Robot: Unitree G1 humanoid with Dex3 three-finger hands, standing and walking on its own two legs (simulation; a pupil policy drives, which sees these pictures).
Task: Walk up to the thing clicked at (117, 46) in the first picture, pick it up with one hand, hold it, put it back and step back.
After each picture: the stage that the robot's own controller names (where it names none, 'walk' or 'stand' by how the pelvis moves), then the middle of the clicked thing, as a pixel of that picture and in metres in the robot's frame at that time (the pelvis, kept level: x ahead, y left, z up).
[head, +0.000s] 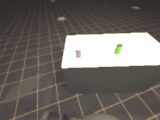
stand; (118, 49) +0.76 -0.24 -0.04
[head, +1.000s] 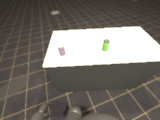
sink last; (105, 45) +0.71 -0.08 -0.01
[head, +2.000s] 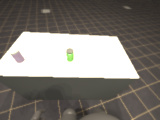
rise first; (70, 55) +0.53 +0.22 -0.01
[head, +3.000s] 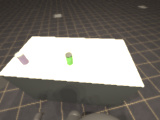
stand; (69, 58) +0.51 +0.23 -0.01
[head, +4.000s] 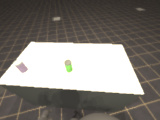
stand; (68, 66) +0.46 +0.23 -0.04
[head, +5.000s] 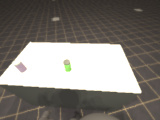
stand; (67, 65) +0.47 +0.23 -0.04
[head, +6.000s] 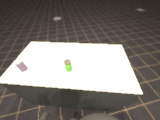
stand; (68, 65) +0.47 +0.23 -0.04
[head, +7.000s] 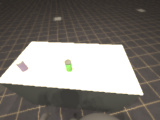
stand; (68, 65) +0.47 +0.23 -0.04
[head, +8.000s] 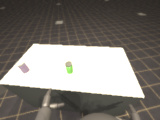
rise first; (69, 67) +0.46 +0.23 -0.04
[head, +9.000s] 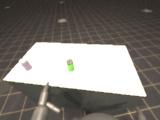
go down; (70, 65) +0.47 +0.23 -0.04
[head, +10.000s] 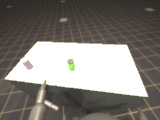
go down; (71, 65) +0.47 +0.23 -0.04
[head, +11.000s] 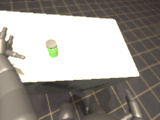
go down; (52, 49) +0.47 +0.23 +0.04
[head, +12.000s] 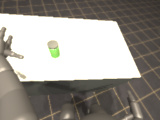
approach; (54, 49) +0.48 +0.22 +0.04
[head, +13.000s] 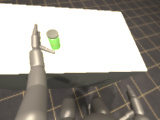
close in; (54, 40) +0.51 +0.21 +0.08
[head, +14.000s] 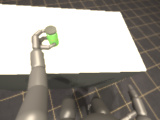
lift; (52, 36) +0.54 +0.22 +0.08
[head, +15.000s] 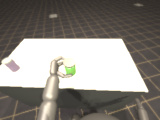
lift; (70, 67) +0.33 +0.14 +0.14
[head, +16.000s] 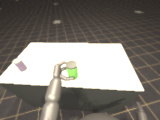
hold; (72, 70) +0.32 +0.14 +0.13
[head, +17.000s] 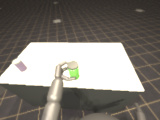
hold; (73, 70) +0.32 +0.13 +0.12
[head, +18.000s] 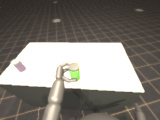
hold; (74, 72) +0.32 +0.12 +0.11
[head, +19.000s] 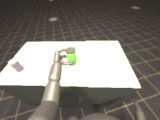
crouch; (71, 56) +0.41 +0.15 +0.15
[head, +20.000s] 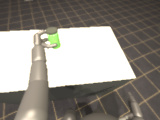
lower; (54, 38) +0.52 +0.20 +0.14
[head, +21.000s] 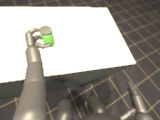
lower; (48, 37) +0.55 +0.20 +0.08
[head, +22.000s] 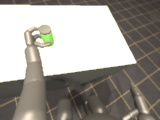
lower; (47, 36) +0.55 +0.20 +0.08
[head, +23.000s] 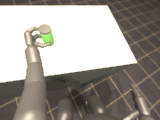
lower; (47, 36) +0.55 +0.20 +0.09
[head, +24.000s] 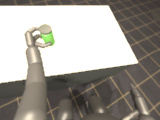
lower; (47, 36) +0.55 +0.20 +0.09
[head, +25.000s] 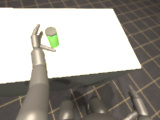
withdraw; (53, 38) +0.54 +0.19 +0.08
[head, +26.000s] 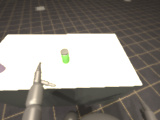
sink last; (65, 56) +0.49 +0.20 +0.03
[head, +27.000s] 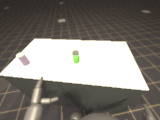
stand; (76, 57) +0.54 +0.19 +0.02
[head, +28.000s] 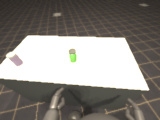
stand; (72, 55) +0.52 +0.19 +0.03
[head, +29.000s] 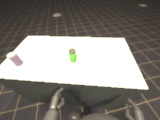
stand; (72, 55) +0.52 +0.19 +0.03
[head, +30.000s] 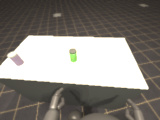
stand; (73, 55) +0.53 +0.19 +0.03
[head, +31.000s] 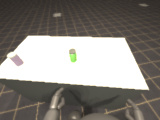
stand; (73, 55) +0.52 +0.19 +0.03
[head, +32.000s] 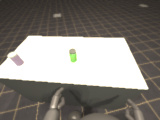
stand; (73, 55) +0.53 +0.19 +0.03
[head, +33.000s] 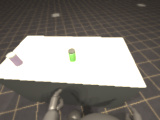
stand; (72, 55) +0.53 +0.19 +0.02
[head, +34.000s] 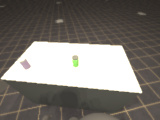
stand; (75, 61) +0.54 +0.18 -0.04
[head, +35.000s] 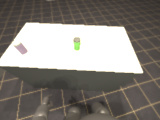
walk; (77, 44) +0.62 +0.15 -0.02
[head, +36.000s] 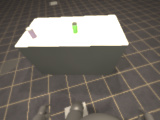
walk; (74, 27) +0.89 +0.26 -0.01
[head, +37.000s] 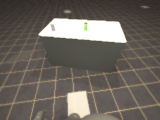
stand; (85, 26) +1.17 +0.17 -0.02
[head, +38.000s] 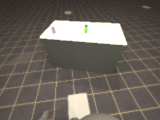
stand; (86, 29) +1.15 +0.16 -0.04
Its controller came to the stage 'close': yes
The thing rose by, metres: 0.16
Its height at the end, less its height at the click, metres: +0.00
